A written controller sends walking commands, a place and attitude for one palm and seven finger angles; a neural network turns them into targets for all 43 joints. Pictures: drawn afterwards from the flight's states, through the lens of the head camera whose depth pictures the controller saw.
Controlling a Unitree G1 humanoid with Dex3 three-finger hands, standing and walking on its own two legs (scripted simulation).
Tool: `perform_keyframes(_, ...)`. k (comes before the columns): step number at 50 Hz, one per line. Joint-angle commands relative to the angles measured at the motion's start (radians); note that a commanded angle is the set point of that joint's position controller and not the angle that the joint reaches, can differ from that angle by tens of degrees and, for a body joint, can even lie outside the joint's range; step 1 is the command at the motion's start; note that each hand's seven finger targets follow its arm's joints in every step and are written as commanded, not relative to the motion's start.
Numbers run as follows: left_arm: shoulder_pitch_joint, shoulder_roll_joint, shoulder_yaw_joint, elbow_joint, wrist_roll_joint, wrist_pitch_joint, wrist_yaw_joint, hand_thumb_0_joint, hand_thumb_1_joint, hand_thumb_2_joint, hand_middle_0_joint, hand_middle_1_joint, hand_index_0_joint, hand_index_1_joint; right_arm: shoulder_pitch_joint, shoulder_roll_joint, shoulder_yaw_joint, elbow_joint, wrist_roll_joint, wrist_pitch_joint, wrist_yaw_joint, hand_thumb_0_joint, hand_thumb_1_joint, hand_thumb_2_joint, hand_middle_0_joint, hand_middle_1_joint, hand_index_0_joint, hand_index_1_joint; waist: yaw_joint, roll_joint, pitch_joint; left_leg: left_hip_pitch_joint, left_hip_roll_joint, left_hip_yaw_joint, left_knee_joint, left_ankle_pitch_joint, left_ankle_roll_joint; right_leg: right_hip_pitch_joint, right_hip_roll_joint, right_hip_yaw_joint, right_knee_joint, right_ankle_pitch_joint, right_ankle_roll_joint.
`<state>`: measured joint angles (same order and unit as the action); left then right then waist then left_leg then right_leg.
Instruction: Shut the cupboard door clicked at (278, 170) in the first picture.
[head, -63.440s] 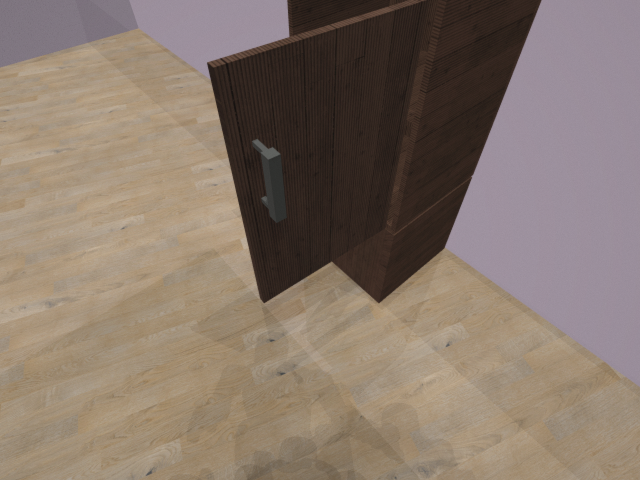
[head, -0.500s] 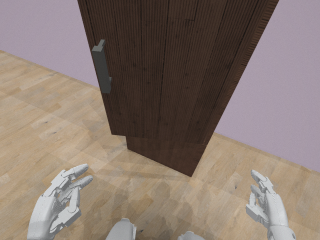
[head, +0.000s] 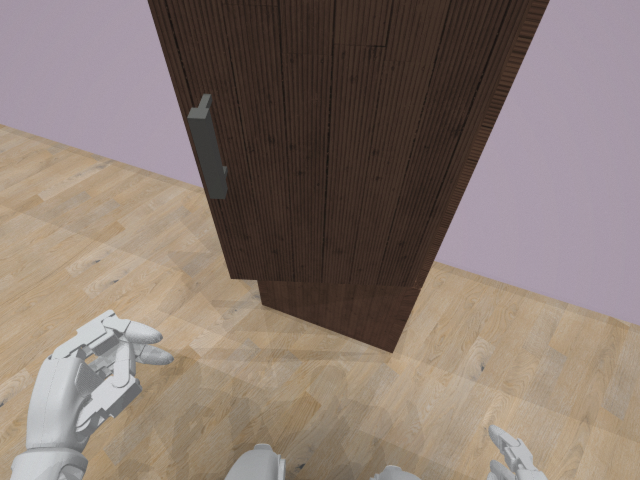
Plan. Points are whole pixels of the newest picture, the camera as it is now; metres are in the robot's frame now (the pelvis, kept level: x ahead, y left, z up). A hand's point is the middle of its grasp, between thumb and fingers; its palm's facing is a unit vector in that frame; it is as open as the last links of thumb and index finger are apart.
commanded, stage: raise the hand and make a fist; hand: left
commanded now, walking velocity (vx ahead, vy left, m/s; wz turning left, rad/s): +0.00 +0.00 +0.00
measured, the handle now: (212, 148) +0.52 +0.19 +0.11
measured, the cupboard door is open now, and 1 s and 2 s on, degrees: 19 19 19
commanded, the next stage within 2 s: bring the fist close to the handle in 1.02 s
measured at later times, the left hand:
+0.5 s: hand (143, 354) +0.23 +0.20 +0.09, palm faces +0.00 -1.00 -0.03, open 3.1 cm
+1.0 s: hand (159, 335) +0.24 +0.18 +0.12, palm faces +0.05 -1.00 -0.05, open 3.1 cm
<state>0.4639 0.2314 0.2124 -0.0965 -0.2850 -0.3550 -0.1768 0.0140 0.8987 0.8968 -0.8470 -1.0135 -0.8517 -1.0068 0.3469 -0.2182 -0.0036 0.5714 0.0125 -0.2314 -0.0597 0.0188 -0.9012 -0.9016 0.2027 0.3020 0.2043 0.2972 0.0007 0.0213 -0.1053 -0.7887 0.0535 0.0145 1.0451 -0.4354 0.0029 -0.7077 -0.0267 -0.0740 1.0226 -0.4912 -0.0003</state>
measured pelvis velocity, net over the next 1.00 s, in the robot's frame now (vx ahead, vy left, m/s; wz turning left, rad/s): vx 0.02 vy -0.02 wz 0.02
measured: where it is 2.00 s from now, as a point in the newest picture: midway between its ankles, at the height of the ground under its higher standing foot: outside the picture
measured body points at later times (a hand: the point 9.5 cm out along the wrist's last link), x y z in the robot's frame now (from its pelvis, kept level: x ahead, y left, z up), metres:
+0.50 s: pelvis +0.02 +0.01 +0.02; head +0.04 +0.02 +0.47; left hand +0.22 +0.25 +0.09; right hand +0.22 -0.19 -0.03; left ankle +0.05 +0.12 -0.67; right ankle +0.01 -0.12 -0.67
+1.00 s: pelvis +0.02 -0.02 +0.03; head +0.04 -0.02 +0.48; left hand +0.23 +0.23 +0.12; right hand +0.19 -0.25 -0.04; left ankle +0.05 +0.12 -0.67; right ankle +0.01 -0.12 -0.67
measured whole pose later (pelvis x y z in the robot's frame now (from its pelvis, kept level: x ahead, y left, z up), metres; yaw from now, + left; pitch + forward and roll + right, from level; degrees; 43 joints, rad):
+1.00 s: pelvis +0.02 -0.02 +0.03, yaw +1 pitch +5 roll -1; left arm 0.35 0.24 0.18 -0.10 -0.29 -0.27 -0.23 0.01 0.90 0.90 -1.30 -1.50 -1.30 -1.50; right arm 0.28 -0.26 0.03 0.55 0.03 -0.23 -0.06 0.02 -0.90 -0.90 0.20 0.30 0.20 0.30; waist 0.02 0.03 -0.07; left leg -0.58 0.05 0.00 0.87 -0.39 -0.02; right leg -0.50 -0.02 -0.09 0.86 -0.45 -0.02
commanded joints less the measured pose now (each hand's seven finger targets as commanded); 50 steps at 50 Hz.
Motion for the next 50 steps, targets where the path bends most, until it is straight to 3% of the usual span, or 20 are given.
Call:
perform_keyframes(1,-0.108,0.075,-0.065,-0.196,-0.001,-0.121,-0.073,0.0,0.9,0.9,-1.025,-1.2,-1.025,-1.2,-0.127,-0.151,-0.04,-0.173,0.008,-0.094,-0.006,0.0,-0.9,-0.9,0.2,0.3,0.2,0.3,-0.026,0.034,-0.123,0.147,-0.042,-0.067,-0.165,0.063,0.017,-0.02,0.041,0.017,-0.161,0.051,-0.019)
perform_keyframes(4,-0.107,0.124,-0.025,-0.216,-0.015,-0.071,-0.104,0.0,0.9,0.9,-1.08,-1.26,-1.08,-1.26,-0.122,-0.163,-0.043,-0.188,0.019,-0.1,-0.015,0.0,-0.9,-0.9,0.2,0.3,0.2,0.3,-0.008,0.037,-0.168,0.177,-0.045,-0.08,-0.202,0.039,0.018,0.027,0.041,0.014,-0.18,0.046,-0.02)
perform_keyframes(6,-0.106,0.158,0.022,-0.257,-0.015,-0.04,-0.085,0.0,0.9,0.9,-1.117,-1.3,-1.117,-1.3,-0.13,-0.161,-0.042,-0.199,0.019,-0.094,-0.02,0.0,-0.9,-0.9,0.2,0.3,0.2,0.3,0.011,0.034,-0.207,0.21,-0.043,-0.086,-0.228,0.056,0.016,0.061,0.045,0.001,-0.176,0.073,-0.021)
perform_keyframes(8,-0.098,0.189,0.08,-0.298,-0.013,-0.018,-0.042,0.0,0.9,0.9,-1.153,-1.34,-1.153,-1.34,-0.133,-0.151,-0.038,-0.203,0.015,-0.083,-0.02,0.0,-0.9,-0.9,0.2,0.3,0.2,0.3,0.036,0.075,-0.231,0.249,-0.042,-0.095,-0.25,0.102,0.012,0.096,0.051,-0.014,-0.166,0.125,-0.027)
perform_keyframes(9,-0.088,0.154,0.058,-0.328,-0.012,-0.012,-0.025,0.0,0.9,0.9,-1.172,-1.36,-1.172,-1.36,-0.139,-0.141,-0.032,-0.213,0.015,-0.077,-0.016,0.0,-0.9,-0.9,0.2,0.3,0.2,0.3,0.037,0.104,-0.22,0.269,-0.04,-0.094,-0.26,0.124,0.007,0.101,0.051,-0.024,-0.162,0.147,-0.028)
perform_keyframes(12,-0.085,0.112,0.027,-0.325,-0.007,0.011,0.012,0.0,0.9,0.9,-1.227,-1.42,-1.227,-1.42,-0.134,-0.136,-0.024,-0.219,0.013,-0.056,-0.007,0.0,-0.9,-0.9,0.2,0.3,0.2,0.3,0.021,0.099,-0.172,0.29,-0.03,-0.099,-0.274,0.153,-0.002,0.094,0.057,-0.037,-0.171,0.183,-0.025)
perform_keyframes(16,-0.106,0.068,-0.057,-0.244,0.02,0.067,-0.014,0.0,0.9,0.9,-1.3,-1.5,-1.3,-1.5,-0.122,-0.147,-0.014,-0.224,0.015,-0.035,0.0,0.0,-0.9,-0.9,0.2,0.3,0.2,0.3,-0.012,0.058,-0.07,0.269,-0.027,-0.099,-0.29,0.12,0.001,0.08,0.059,-0.037,-0.209,0.171,-0.02)
perform_keyframes(18,-0.138,0.086,-0.064,-0.216,0.031,0.098,-0.038,0.0,0.9,0.9,-1.3,-1.5,-1.3,-1.5,-0.118,-0.154,-0.008,-0.226,0.016,-0.031,-0.004,0.0,-0.9,-0.9,0.2,0.3,0.2,0.3,-0.016,0.049,-0.045,0.261,-0.031,-0.099,-0.3,0.107,0.005,0.1,0.059,-0.031,-0.228,0.168,-0.021)
perform_keyframes(21,-0.187,0.13,-0.024,-0.255,0.023,0.118,-0.058,0.0,0.9,0.9,-1.3,-1.5,-1.3,-1.5,-0.117,-0.154,-0.004,-0.236,0.018,-0.03,-0.009,0.0,-0.9,-0.9,0.2,0.3,0.2,0.3,-0.005,0.036,-0.103,0.3,-0.035,-0.092,-0.302,0.148,0.006,0.14,0.057,-0.027,-0.242,0.201,-0.021)
perform_keyframes(23,-0.21,0.178,0.042,-0.294,0.01,0.11,-0.05,0.0,0.9,0.9,-1.3,-1.5,-1.3,-1.5,-0.123,-0.15,-0.001,-0.233,0.015,-0.03,-0.012,0.0,-0.9,-0.9,0.2,0.3,0.2,0.3,0.016,0.072,-0.153,0.331,-0.042,-0.083,-0.299,0.197,0.006,0.188,0.058,-0.019,-0.245,0.238,-0.027)
perform_keyframes(24,-0.22,0.171,0.045,-0.317,0.003,0.101,-0.047,0.0,0.9,0.9,-1.3,-1.5,-1.3,-1.5,-0.126,-0.141,0.004,-0.236,0.015,-0.032,-0.011,0.0,-0.9,-0.9,0.2,0.3,0.2,0.3,0.016,0.084,-0.171,0.348,-0.043,-0.081,-0.302,0.21,0.004,0.197,0.056,-0.021,-0.247,0.248,-0.026)
perform_keyframes(28,-0.229,0.171,0.064,-0.324,-0.011,0.071,-0.025,0.0,0.9,0.9,-1.3,-1.5,-1.3,-1.5,-0.136,-0.137,0.011,-0.219,0.013,-0.04,-0.008,0.0,-0.9,-0.9,0.2,0.3,0.2,0.3,0.022,0.093,-0.153,0.357,-0.044,-0.076,-0.309,0.233,0.002,0.213,0.059,-0.021,-0.257,0.264,-0.029)
perform_keyframes(29,-0.224,0.145,0.04,-0.307,-0.011,0.073,-0.028,0.0,0.9,0.9,-1.3,-1.5,-1.3,-1.5,-0.137,-0.135,0.012,-0.215,0.015,-0.042,-0.006,0.0,-0.9,-0.9,0.2,0.3,0.2,0.3,0.013,0.1,-0.134,0.359,-0.044,-0.072,-0.312,0.233,0.001,0.207,0.056,-0.022,-0.263,0.269,-0.027)
perform_keyframes(32,-0.199,0.112,0.003,-0.217,-0.015,0.103,-0.056,0.0,0.9,0.9,-1.3,-1.5,-1.3,-1.5,-0.131,-0.146,0.006,-0.2,0.022,-0.044,-0.005,0.0,-0.9,-0.9,0.2,0.3,0.2,0.3,0.001,0.036,-0.085,0.337,-0.044,-0.067,-0.319,0.205,0.004,0.202,0.054,-0.019,-0.289,0.261,-0.019)
perform_keyframes(34,-0.164,0.097,-0.011,-0.157,-0.019,0.132,-0.08,0.0,0.9,0.9,-1.3,-1.5,-1.3,-1.5,-0.132,-0.152,0.001,-0.2,0.027,-0.044,-0.006,0.0,-0.9,-0.9,0.2,0.3,0.2,0.3,0.006,-0.008,-0.062,0.315,-0.049,-0.056,-0.32,0.2,0.008,0.213,0.048,-0.007,-0.31,0.262,-0.015)
perform_keyframes(37,-0.173,0.128,0.019,-0.162,-0.029,0.15,-0.098,0.0,0.9,0.9,-1.3,-1.5,-1.3,-1.5,-0.136,-0.155,-0.005,-0.207,0.027,-0.044,-0.011,0.0,-0.9,-0.9,0.2,0.3,0.2,0.3,0.017,-0.037,-0.084,0.309,-0.058,-0.041,-0.315,0.202,0.011,0.241,0.037,0.017,-0.33,0.259,-0.009)
perform_keyframes(38,-0.179,0.162,0.053,-0.162,-0.03,0.146,-0.092,0.0,0.9,0.9,-1.3,-1.5,-1.3,-1.5,-0.142,-0.155,-0.007,-0.204,0.024,-0.042,-0.014,0.0,-0.9,-0.9,0.2,0.3,0.2,0.3,0.025,-0.041,-0.079,0.301,-0.059,-0.038,-0.31,0.212,0.013,0.256,0.034,0.029,-0.336,0.266,-0.01)
perform_keyframes(43,-0.253,0.188,0.093,-0.269,-0.029,0.042,-0.039,0.0,0.9,0.9,-1.3,-1.5,-1.3,-1.5,-0.144,-0.14,-0.004,-0.194,0.014,-0.055,-0.011,0.0,-0.9,-0.9,0.2,0.3,0.2,0.3,0.027,-0.013,-0.128,0.324,-0.06,-0.032,-0.297,0.223,0.012,0.266,0.033,0.046,-0.326,0.25,-0.011)
perform_keyframes(46,-0.234,0.142,0.051,-0.238,-0.024,0.008,-0.035,0.0,0.9,0.9,-1.3,-1.5,-1.3,-1.5,-0.143,-0.137,-0.005,-0.182,0.015,-0.062,-0.003,0.0,-0.9,-0.9,0.2,0.3,0.2,0.3,0.013,0.041,-0.109,0.325,-0.062,-0.023,-0.286,0.212,0.011,0.236,0.03,0.051,-0.323,0.253,-0.01)
perform_keyframes(50,-0.19,0.119,0.003,-0.158,-0.021,0.042,-0.073,0.0,0.9,0.9,-1.3,-1.5,-1.3,-1.5,-0.137,-0.148,-0.011,-0.181,0.025,-0.058,-0.003,0.0,-0.9,-0.9,0.2,0.3,0.2,0.3,0.0,-0.02,-0.059,0.279,-0.063,-0.019,-0.276,0.169,0.013,0.228,0.016,0.092,-0.366,0.187,0.001)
